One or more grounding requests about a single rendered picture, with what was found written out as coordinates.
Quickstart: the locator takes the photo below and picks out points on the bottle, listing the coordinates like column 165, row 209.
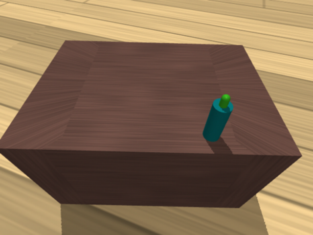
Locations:
column 218, row 117

